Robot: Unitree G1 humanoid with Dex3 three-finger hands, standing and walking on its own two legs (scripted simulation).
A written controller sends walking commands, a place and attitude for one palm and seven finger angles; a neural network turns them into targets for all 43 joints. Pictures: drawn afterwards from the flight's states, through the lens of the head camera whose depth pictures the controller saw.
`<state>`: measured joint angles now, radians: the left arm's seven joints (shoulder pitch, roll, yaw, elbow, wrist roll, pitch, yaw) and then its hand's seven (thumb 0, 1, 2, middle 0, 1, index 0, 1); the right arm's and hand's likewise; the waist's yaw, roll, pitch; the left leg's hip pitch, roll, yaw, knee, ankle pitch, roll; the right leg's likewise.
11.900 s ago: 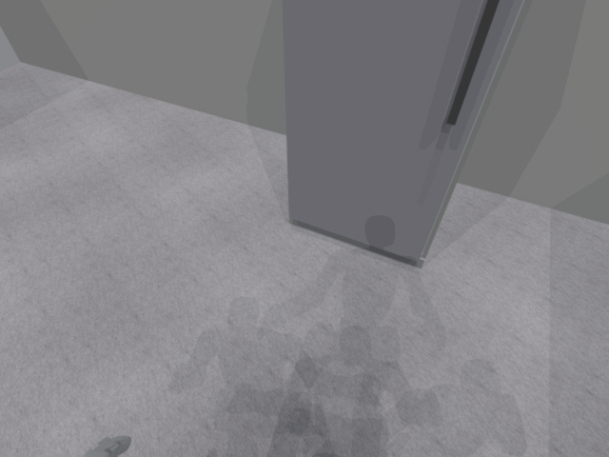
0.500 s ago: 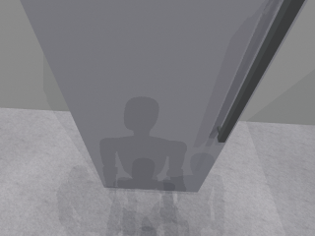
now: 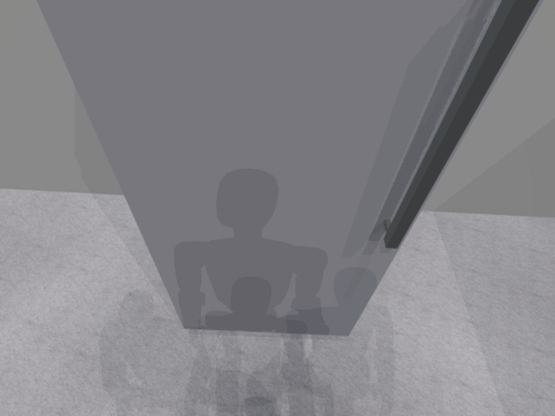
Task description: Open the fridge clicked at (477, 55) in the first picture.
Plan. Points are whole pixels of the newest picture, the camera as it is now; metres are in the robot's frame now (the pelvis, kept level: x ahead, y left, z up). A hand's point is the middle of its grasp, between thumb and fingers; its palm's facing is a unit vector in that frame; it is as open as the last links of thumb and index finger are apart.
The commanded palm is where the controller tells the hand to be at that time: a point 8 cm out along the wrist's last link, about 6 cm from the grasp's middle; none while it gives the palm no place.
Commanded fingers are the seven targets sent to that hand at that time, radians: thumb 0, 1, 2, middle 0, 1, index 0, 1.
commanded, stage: raise the hand to about handle height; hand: right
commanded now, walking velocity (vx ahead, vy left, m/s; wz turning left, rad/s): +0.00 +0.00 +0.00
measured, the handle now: (435, 142) +0.46 -0.19 +0.18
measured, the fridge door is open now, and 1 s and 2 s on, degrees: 0 0 0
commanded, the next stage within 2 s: none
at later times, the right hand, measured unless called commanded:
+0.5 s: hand out of the picture +0.13 -0.23 -0.01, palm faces +0.20 +0.98 -0.06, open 9.3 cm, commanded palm +0.14 -0.26 +0.01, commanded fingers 0.00 -0.25 -0.62 0.25 0.72 0.25 0.72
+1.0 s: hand (502, 353) +0.21 -0.26 +0.06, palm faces +0.03 +1.00 -0.08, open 12.3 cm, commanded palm +0.18 -0.32 +0.08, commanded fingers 0.00 0.34 -0.37 0.29 1.10 0.29 1.10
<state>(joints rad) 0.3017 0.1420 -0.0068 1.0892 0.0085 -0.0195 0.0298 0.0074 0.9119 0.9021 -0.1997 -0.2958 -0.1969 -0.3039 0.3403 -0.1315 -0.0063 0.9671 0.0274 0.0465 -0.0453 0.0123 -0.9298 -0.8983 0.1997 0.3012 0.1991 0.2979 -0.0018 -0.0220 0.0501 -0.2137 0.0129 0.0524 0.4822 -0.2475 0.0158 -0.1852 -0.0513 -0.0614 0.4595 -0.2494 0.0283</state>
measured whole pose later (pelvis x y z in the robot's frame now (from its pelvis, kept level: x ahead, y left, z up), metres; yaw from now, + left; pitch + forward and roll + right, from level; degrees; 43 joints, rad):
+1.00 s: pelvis +0.00 -0.03 -0.03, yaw -3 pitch +5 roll +2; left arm 0.30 0.29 -0.01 0.61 -0.05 -0.27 0.08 0.01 0.90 0.90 -0.20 -0.30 -0.20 -0.30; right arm 0.32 -0.31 -0.29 -0.06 0.33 -0.19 0.37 0.00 0.11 -0.47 0.27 0.95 0.27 0.95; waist -0.01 -0.03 -0.07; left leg -0.46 0.05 0.09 0.76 -0.38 -0.02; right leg -0.49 -0.03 -0.01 0.82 -0.41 -0.01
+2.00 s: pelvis +0.01 -0.01 -0.01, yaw -2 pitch -1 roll +1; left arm 0.25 0.28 -0.05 0.60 -0.08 -0.26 0.12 0.01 0.90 0.90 -0.20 -0.30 -0.20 -0.30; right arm -0.08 -0.46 -0.49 0.20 0.35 0.06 0.47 -0.02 0.50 -0.30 0.30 1.20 0.30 1.20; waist -0.03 -0.04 -0.03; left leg -0.23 0.03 0.09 0.55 -0.30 0.00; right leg -0.24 -0.04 -0.02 0.57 -0.32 0.02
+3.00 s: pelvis +0.01 -0.01 -0.01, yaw -2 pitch +1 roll +0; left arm 0.27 0.28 -0.05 0.62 -0.07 -0.20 0.13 0.01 0.90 0.90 -0.20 -0.30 -0.20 -0.30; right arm -0.29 -0.46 -0.42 0.42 0.29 0.03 0.43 -0.02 0.50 -0.30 0.30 1.20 0.30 1.20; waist 0.01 -0.04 -0.03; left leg -0.27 0.03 0.08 0.55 -0.29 0.00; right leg -0.27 -0.04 -0.03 0.56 -0.31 0.01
